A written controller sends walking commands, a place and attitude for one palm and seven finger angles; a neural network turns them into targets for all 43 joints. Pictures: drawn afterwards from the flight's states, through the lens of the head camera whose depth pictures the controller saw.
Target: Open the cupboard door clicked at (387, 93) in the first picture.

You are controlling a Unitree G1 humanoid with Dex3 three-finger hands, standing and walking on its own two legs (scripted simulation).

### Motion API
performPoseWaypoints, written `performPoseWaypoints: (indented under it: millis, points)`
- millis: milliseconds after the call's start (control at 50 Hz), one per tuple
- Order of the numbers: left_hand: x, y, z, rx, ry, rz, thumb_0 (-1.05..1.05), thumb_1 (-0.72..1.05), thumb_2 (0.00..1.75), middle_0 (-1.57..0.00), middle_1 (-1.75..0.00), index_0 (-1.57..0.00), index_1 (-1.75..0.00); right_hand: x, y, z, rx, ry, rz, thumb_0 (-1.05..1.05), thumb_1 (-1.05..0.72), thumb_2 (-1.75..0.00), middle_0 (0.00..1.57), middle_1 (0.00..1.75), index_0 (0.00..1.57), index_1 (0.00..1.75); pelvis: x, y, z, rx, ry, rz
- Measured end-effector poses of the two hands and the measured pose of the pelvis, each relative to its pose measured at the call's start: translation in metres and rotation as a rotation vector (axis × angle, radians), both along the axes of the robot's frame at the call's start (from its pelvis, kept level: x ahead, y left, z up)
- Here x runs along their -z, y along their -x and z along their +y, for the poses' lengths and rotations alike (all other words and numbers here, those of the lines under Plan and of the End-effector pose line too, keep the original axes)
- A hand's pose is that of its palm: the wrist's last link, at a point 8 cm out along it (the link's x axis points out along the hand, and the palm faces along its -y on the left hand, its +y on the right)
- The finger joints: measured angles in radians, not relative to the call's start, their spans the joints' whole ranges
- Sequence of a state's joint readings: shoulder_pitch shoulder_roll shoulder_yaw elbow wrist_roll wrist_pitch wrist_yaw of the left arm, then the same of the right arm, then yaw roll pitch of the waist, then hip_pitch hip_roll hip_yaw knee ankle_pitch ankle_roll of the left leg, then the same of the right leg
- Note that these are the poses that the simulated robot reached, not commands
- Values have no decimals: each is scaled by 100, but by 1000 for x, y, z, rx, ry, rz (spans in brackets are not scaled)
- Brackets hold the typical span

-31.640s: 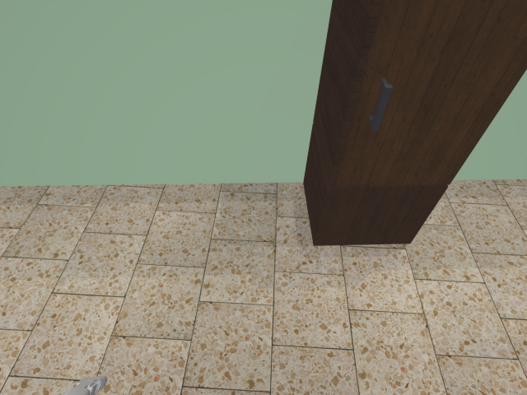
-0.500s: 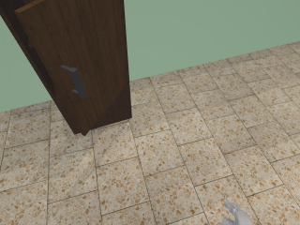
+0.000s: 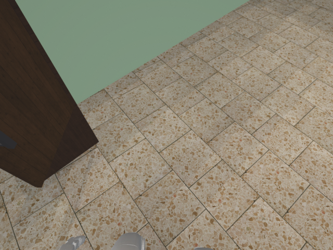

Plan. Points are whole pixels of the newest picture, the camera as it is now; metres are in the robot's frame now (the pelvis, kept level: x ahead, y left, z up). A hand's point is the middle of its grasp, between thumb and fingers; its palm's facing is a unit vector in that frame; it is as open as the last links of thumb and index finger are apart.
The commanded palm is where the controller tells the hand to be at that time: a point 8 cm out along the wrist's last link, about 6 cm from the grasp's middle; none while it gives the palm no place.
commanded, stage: walk to a spot facing it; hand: left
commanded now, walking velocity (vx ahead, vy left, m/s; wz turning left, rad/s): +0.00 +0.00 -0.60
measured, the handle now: out of the picture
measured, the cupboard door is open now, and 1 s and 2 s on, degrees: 43 43 43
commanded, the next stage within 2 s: turn to face it in 1.66 s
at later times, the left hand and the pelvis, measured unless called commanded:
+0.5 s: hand (131, 196) +0.27 +0.13 -0.15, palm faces -0.36 -0.90 -0.23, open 7.4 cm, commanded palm none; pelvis +0.08 -0.03 -0.01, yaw -19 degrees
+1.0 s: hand (153, 163) +0.38 +0.07 -0.18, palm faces -0.48 -0.86 -0.16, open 7.4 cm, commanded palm none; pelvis +0.28 -0.10 +0.00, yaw -33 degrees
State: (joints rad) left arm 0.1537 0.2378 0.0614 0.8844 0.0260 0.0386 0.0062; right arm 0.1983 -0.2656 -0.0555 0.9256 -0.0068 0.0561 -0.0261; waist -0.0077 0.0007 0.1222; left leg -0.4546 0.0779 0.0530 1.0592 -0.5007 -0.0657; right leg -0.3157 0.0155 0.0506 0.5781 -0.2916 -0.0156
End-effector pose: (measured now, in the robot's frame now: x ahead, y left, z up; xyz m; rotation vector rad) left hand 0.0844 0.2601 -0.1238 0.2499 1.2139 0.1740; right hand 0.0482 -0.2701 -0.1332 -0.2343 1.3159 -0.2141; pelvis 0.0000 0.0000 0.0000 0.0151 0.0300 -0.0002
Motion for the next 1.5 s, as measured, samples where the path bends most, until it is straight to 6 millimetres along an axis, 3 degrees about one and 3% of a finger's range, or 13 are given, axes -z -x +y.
performPoseWaypoints:
  millis: [160, 300, 420, 540, 620, 780, 920, 1000, 1120, 1240, 1340, 1420, 1500]
  points:
    - [19, -24, -1, 80, 67, 32, 1, 90, 89, -21, -30, -20, -30, -12, -15, 20, 63, 23, -135, 0, -90, -90, 20, 30, 20, 30, 5, -13, 18, 101, 24, 9]
    - [6, -78, -9, 170, 102, 0, 1, 91, 89, -20, -29, -20, -30, -22, 23, 36, 134, 2, -67, 0, -90, -90, 21, 30, 21, 30, -8, -35, 14, 183, 43, 9]
    - [-6, -142, -46, 297, 91, -32, 1, 91, 90, -20, -29, -19, -30, -15, 60, 29, 267, -38, 29, 0, -90, -90, 21, 30, 21, 30, -9, -61, -6, 275, 31, 18]
    - [2, -208, -103, 418, 58, -105, 1, 91, 90, -20, -29, -19, -30, 15, 80, 3, 399, -83, 116, 0, -90, -90, 21, 30, 21, 30, 13, -91, -44, 356, 9, 2]
    - [-2, -214, -122, 412, 52, -76, 1, 91, 89, -20, -29, -20, -30, 9, 40, -24, 419, -69, 75, 1, -90, -90, 20, 30, 20, 30, 4, -112, -57, 388, 18, -10]
    - [8, -216, -136, 422, 82, 108, 1, 91, 89, -20, -29, -20, -30, -21, -93, -69, 408, -9, -184, 1, -91, -90, 20, 30, 20, 30, -10, -172, -77, 473, 19, 1]
    - [36, -263, -132, 399, 95, 196, 1, 90, 89, -21, -30, -20, -30, -23, -193, -86, 374, 61, -308, 0, -90, -90, 20, 30, 20, 30, 9, -249, -85, 530, 44, -3]
    - [31, -320, -146, 465, 80, 184, 1, 91, 89, -20, -29, -20, -30, -26, -199, -79, 432, 53, -275, 0, -90, -90, 21, 30, 21, 30, 2, -280, -95, 574, 36, -9]
    - [7, -419, -201, 570, 91, 72, 1, 91, 90, -20, -29, -19, -30, -23, -163, -60, 583, -6, -89, 0, -92, -90, 21, 30, 21, 30, -13, -321, -119, 627, 32, 6]
    - [-2, -504, -289, 716, 98, 3, 1, 91, 90, -20, -29, -19, -30, -14, -123, -47, 739, -88, 93, 0, -92, -90, 21, 30, 21, 30, -11, -359, -160, 692, 18, 4]
    - [5, -561, -379, 819, 107, -79, 1, 91, 90, -20, -29, -19, -30, 2, -108, -48, 833, -181, 222, 0, -91, -90, 20, 30, 20, 30, 8, -388, -215, 720, 2, -6]
    - [7, -576, -419, 807, 118, -118, 1, 91, 89, -20, -29, -19, -30, 10, -130, -81, 862, -212, 237, 1, -91, -90, 20, 30, 20, 30, 10, -404, -249, 738, 13, -26]
    - [4, -566, -427, 775, 100, -27, 0, 92, 89, -20, -29, -20, -30, 3, -189, -145, 852, -150, 97, 1, -91, -90, 20, 30, 20, 30, -4, -426, -276, 759, 14, -28]
